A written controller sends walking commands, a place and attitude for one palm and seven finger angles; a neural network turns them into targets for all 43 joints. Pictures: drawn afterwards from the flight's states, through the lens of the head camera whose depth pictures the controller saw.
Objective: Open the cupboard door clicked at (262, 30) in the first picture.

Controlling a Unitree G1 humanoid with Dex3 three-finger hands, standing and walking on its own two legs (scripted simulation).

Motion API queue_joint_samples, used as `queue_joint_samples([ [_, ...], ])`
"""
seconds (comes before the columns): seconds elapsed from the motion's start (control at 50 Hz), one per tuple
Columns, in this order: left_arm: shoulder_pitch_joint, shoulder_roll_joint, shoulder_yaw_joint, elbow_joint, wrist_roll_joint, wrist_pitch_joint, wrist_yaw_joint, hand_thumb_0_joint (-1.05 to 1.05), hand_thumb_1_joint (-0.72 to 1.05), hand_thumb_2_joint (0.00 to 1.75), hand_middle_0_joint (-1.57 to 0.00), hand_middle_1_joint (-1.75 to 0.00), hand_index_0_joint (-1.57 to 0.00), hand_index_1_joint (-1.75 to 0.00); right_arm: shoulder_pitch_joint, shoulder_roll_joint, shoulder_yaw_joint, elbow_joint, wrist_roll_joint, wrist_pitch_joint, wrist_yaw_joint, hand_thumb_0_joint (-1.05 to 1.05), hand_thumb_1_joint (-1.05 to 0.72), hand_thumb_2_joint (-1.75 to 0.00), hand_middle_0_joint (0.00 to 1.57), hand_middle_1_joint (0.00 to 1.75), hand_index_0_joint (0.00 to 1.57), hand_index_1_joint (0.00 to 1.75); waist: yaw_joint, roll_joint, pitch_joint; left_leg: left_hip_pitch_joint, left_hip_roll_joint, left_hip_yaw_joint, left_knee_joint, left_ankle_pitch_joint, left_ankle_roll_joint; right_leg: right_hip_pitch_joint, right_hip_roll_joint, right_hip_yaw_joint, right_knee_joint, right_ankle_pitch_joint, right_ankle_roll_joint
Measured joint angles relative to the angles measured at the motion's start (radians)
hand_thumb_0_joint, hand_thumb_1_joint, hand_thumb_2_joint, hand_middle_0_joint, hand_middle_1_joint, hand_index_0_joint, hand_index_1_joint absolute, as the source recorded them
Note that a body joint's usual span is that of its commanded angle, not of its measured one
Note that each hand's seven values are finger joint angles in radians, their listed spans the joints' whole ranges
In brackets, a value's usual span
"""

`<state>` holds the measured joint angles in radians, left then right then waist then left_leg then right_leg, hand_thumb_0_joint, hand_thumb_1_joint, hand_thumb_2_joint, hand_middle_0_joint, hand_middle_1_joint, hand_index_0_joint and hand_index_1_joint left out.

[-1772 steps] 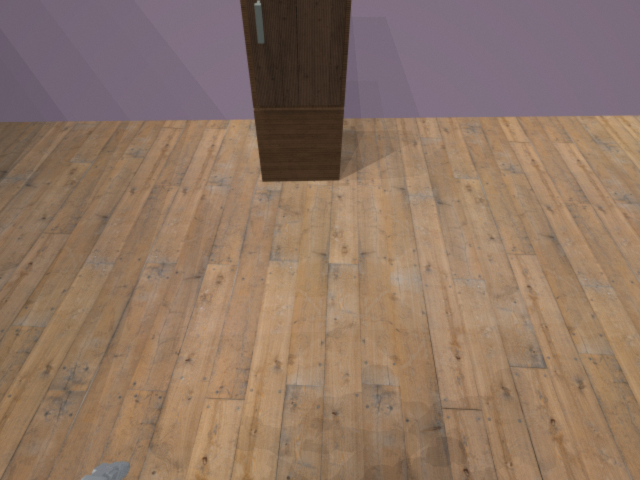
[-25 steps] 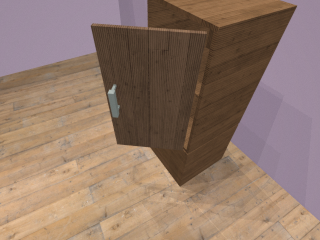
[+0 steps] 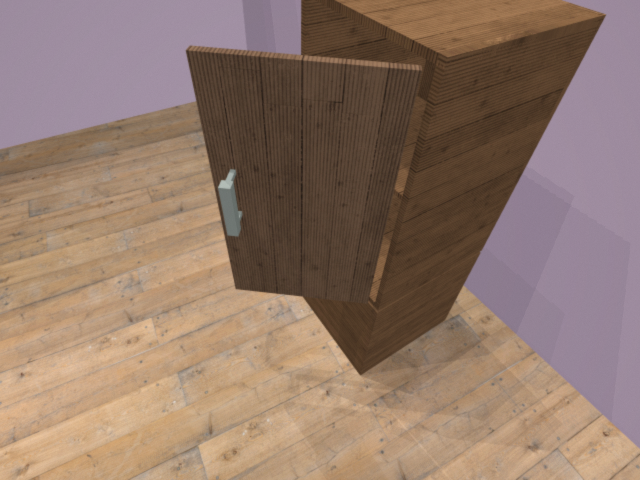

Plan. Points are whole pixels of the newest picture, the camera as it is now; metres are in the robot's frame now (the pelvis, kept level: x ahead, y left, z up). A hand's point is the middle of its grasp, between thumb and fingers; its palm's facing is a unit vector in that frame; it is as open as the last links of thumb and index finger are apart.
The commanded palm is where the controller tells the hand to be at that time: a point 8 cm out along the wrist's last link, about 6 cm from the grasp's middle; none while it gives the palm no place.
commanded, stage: shuffle to correct the standing spot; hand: left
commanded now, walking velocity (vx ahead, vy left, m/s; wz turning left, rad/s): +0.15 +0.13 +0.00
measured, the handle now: (233, 202) +0.59 +0.20 -0.02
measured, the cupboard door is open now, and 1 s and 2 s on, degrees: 51 51 51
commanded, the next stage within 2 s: come to a stop and stand still in 0.02 s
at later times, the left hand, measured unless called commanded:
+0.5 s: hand out of the picture +0.06 +0.20 -0.18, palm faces +0.01 -0.98 -0.20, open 7.3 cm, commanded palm none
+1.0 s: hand out of the picture +0.04 +0.17 -0.17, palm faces +0.00 -0.98 -0.21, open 7.3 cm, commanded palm none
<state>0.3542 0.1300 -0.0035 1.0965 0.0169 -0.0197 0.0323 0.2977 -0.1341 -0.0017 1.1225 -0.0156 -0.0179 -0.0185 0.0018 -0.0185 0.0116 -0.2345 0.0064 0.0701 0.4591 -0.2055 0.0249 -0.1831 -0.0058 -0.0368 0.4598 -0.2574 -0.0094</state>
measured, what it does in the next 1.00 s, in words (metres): stands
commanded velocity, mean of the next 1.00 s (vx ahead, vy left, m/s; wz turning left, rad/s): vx -0.02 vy -0.02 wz -0.01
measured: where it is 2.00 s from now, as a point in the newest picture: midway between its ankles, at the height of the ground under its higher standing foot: outside the picture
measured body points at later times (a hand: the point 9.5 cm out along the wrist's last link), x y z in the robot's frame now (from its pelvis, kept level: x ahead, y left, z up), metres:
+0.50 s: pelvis +0.04 +0.03 +0.00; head +0.06 +0.03 +0.45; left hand +0.06 +0.25 -0.16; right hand +0.03 -0.19 -0.16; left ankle +0.03 +0.10 -0.74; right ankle +0.02 -0.10 -0.74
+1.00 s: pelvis +0.02 -0.01 +0.00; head +0.01 -0.02 +0.45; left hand +0.04 +0.22 -0.15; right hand +0.03 -0.23 -0.16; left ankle +0.03 +0.10 -0.74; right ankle +0.02 -0.10 -0.74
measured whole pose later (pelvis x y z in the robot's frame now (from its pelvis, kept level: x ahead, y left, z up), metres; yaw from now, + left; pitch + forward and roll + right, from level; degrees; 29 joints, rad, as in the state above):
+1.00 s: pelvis +0.02 -0.01 +0.00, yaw +0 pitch -2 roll +0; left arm 0.30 0.16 -0.02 1.05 0.01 -0.02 0.03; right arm 0.29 -0.17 0.01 1.05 -0.02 -0.01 -0.01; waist -0.01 0.01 0.01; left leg -0.21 0.02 0.08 0.48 -0.25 0.01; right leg -0.21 0.01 -0.07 0.50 -0.26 -0.04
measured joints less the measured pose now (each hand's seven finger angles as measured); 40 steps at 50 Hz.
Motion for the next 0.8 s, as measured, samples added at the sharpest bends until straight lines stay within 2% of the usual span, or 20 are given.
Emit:
queue_joint_samples([
  [0.14, 0.036, 0.005, 0.029, -0.022, 0.002, 0.008, -0.006, 0.00, 0.91, 0.90, -0.20, -0.30, -0.20, -0.30, 0.043, -0.012, -0.008, -0.015, -0.009, 0.016, 0.012, 0.00, -0.91, -0.90, 0.20, 0.30, 0.20, 0.30, 0.012, 0.010, -0.015, -0.033, 0.009, -0.009, 0.113, -0.095, 0.003, 0.010, 0.002, -0.015, 0.034, -0.050, 0.005],
  [0.18, 0.046, 0.012, 0.037, -0.020, 0.003, 0.012, -0.005, 0.00, 0.91, 0.90, -0.20, -0.30, -0.20, -0.30, 0.049, -0.009, -0.008, -0.017, -0.008, 0.008, 0.010, 0.00, -0.91, -0.90, 0.20, 0.30, 0.20, 0.30, 0.016, -0.009, -0.012, -0.014, -0.004, 0.006, 0.104, -0.080, 0.016, 0.012, -0.014, -0.005, 0.056, -0.071, 0.013],
  [0.28, 0.025, 0.021, 0.029, 0.000, 0.000, 0.026, 0.003, 0.00, 0.91, 0.90, -0.20, -0.30, -0.19, -0.30, 0.043, 0.008, 0.002, -0.027, -0.003, -0.023, -0.015, 0.00, -0.91, -0.90, 0.20, 0.30, 0.20, 0.30, 0.014, -0.036, 0.009, 0.030, -0.036, 0.046, 0.053, -0.094, 0.049, -0.036, -0.043, 0.006, 0.155, -0.143, -0.007],
  [0.32, 0.000, 0.025, 0.025, -0.001, -0.004, 0.022, 0.005, 0.00, 0.91, 0.90, -0.20, -0.30, -0.19, -0.30, 0.029, 0.020, 0.008, -0.024, 0.000, -0.027, -0.023, 0.00, -0.91, -0.90, 0.20, 0.30, 0.20, 0.30, 0.009, -0.040, 0.028, 0.046, -0.046, 0.052, 0.029, -0.082, 0.051, -0.038, -0.047, 0.005, 0.120, -0.094, -0.005],
  [0.36, -0.026, 0.028, 0.023, -0.004, -0.007, 0.020, 0.007, 0.00, 0.91, 0.90, -0.20, -0.30, -0.19, -0.30, 0.015, 0.030, 0.010, -0.020, 0.004, -0.027, -0.027, 0.00, -0.91, -0.90, 0.20, 0.30, 0.20, 0.30, 0.004, -0.039, 0.041, 0.056, -0.054, 0.053, 0.018, -0.077, 0.049, -0.028, -0.052, 0.008, 0.080, -0.035, 0.008],
  [0.4, -0.051, 0.023, 0.021, -0.009, -0.008, 0.022, 0.007, 0.00, 0.91, 0.90, -0.20, -0.30, -0.19, -0.30, 0.004, 0.030, 0.006, -0.008, 0.002, -0.017, -0.036, 0.01, -0.92, -0.90, 0.20, 0.30, 0.20, 0.30, 0.001, -0.022, 0.044, 0.060, -0.050, 0.049, 0.008, -0.073, 0.047, -0.017, -0.049, 0.003, 0.059, -0.034, 0.028],
  [0.44, -0.070, 0.020, 0.022, -0.022, -0.007, 0.023, 0.007, 0.00, 0.91, 0.90, -0.20, -0.30, -0.19, -0.30, -0.006, 0.025, -0.001, -0.002, 0.001, -0.011, -0.038, 0.02, -0.93, -0.90, 0.20, 0.30, 0.21, 0.30, -0.001, -0.011, 0.043, 0.058, -0.046, 0.049, 0.000, -0.067, 0.045, -0.018, -0.045, 0.003, 0.046, -0.031, 0.033],
  [0.6, -0.117, 0.031, 0.031, -0.041, -0.001, 0.029, 0.006, 0.01, 0.93, 0.90, -0.20, -0.30, -0.19, -0.30, -0.028, 0.008, -0.016, -0.001, -0.003, -0.007, -0.033, 0.02, -0.93, -0.90, 0.20, 0.30, 0.20, 0.30, -0.014, 0.011, 0.037, 0.041, -0.022, 0.048, 0.003, -0.055, 0.027, -0.033, -0.021, 0.001, 0.040, -0.015, 0.011],
  [0.68, -0.108, 0.029, 0.012, -0.048, -0.002, 0.015, 0.019, 0.00, 0.93, 0.90, -0.20, -0.30, -0.19, -0.30, -0.025, -0.013, -0.012, -0.031, 0.000, 0.009, -0.011, 0.01, -0.93, -0.90, 0.20, 0.30, 0.20, 0.30, -0.021, 0.031, 0.024, 0.008, 0.004, 0.035, 0.052, -0.068, 0.009, -0.043, 0.002, -0.013, 0.043, -0.008, -0.003],
  [0.8, -0.085, 0.031, -0.006, -0.049, -0.006, 0.005, 0.007, 0.00, 0.93, 0.90, -0.20, -0.30, -0.20, -0.30, -0.014, -0.036, -0.006, -0.082, -0.006, 0.009, 0.002, 0.01, -0.92, -0.90, 0.20, 0.30, 0.20, 0.30, -0.029, 0.043, 0.004, 0.005, 0.008, 0.022, 0.077, -0.076, 0.001, -0.045, 0.005, -0.026, 0.074, -0.025, -0.016],
])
